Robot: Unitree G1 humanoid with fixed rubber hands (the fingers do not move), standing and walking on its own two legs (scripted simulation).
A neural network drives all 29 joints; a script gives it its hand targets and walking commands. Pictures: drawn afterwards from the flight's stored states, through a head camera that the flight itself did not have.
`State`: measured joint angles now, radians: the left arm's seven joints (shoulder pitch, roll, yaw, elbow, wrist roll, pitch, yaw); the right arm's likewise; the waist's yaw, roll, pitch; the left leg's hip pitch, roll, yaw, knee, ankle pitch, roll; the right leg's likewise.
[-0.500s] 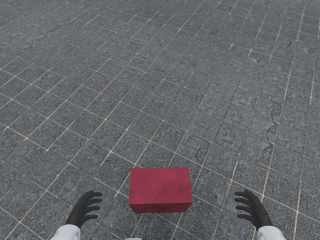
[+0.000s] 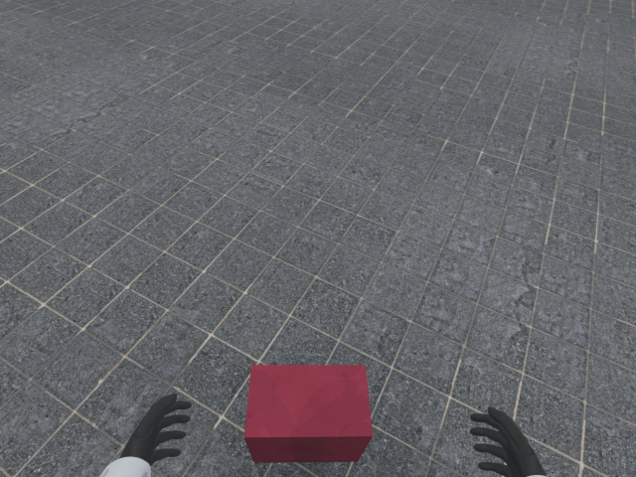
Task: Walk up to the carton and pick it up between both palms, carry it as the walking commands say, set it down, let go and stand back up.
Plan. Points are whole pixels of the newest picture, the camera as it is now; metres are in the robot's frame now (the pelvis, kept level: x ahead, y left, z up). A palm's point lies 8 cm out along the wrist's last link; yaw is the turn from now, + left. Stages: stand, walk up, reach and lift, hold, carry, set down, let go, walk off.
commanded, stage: stand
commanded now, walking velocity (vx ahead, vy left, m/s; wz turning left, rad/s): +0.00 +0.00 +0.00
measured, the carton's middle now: (307, 416) +0.37 +0.03 -0.63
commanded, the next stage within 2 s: none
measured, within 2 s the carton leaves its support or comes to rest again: neither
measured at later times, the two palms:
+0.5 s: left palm out of the picture +0.04 +0.27 -0.13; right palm out of the picture +0.07 -0.22 -0.13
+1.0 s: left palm out of the picture -0.02 +0.23 -0.16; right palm out of the picture +0.00 -0.19 -0.15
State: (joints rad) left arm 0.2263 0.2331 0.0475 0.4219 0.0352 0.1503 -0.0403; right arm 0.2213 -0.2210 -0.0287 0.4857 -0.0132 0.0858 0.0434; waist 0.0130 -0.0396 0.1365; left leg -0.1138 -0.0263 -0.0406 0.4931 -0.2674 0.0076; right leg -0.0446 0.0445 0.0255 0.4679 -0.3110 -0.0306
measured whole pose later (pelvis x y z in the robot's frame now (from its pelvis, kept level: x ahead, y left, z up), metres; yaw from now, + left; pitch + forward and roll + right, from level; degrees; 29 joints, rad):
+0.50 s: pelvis +0.04 +0.02 +0.00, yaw +3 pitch +3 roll +0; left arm 0.41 0.25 0.01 0.92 0.02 -0.04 0.04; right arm 0.40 -0.19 -0.01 0.96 -0.03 -0.06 -0.01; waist 0.01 -0.02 -0.18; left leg -0.27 -0.07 -0.07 0.55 -0.33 0.04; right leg -0.18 0.00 -0.01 0.51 -0.39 0.00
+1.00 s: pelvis +0.04 +0.02 +0.00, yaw +4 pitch +1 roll +0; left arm 0.39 0.15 -0.02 1.14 0.02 0.00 0.05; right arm 0.42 -0.10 0.02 1.14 -0.03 -0.01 -0.04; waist 0.01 -0.02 -0.10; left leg -0.24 -0.08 -0.09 0.54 -0.31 0.04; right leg -0.13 -0.01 -0.04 0.49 -0.37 0.00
